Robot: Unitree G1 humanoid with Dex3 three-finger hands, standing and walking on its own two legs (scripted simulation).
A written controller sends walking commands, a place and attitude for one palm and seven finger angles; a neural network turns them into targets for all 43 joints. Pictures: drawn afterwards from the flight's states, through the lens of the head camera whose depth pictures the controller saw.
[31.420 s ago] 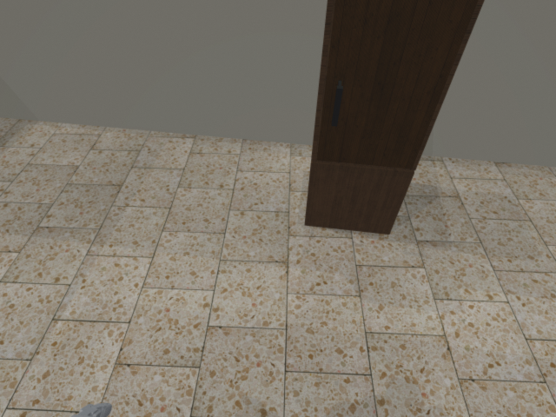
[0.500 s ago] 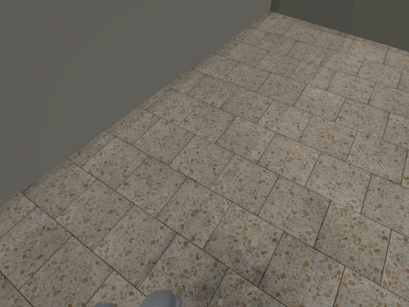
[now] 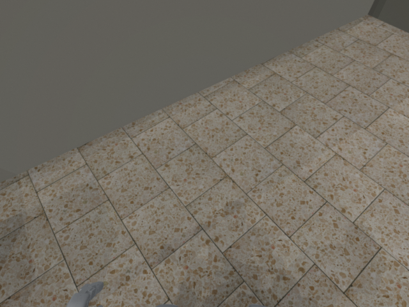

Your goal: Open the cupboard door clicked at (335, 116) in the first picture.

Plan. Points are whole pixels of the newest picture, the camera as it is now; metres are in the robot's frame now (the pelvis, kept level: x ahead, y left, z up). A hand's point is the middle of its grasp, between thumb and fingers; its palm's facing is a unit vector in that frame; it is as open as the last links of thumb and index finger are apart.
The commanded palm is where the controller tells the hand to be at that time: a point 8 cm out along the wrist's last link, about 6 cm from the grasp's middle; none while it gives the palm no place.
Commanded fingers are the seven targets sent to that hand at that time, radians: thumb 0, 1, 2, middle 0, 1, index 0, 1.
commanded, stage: turn to face it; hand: left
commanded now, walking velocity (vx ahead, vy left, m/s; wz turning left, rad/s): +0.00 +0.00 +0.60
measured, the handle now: out of the picture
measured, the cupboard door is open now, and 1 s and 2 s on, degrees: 53 53 53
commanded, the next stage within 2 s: none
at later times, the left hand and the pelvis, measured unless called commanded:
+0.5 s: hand out of the picture -0.01 +0.19 -0.18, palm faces +0.36 -0.90 -0.26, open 7.4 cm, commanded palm none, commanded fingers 0.00 0.90 0.90 -0.20 -0.30 -0.20 -0.30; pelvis +0.02 -0.03 -0.01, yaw +20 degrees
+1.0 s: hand out of the picture +0.01 +0.12 -0.14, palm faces +0.59 -0.77 -0.25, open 7.4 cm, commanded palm none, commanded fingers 0.00 0.90 0.90 -0.20 -0.30 -0.20 -0.30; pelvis +0.06 -0.08 +0.01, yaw +38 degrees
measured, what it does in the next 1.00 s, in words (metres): steps to the right, turning left: right foot, then left foot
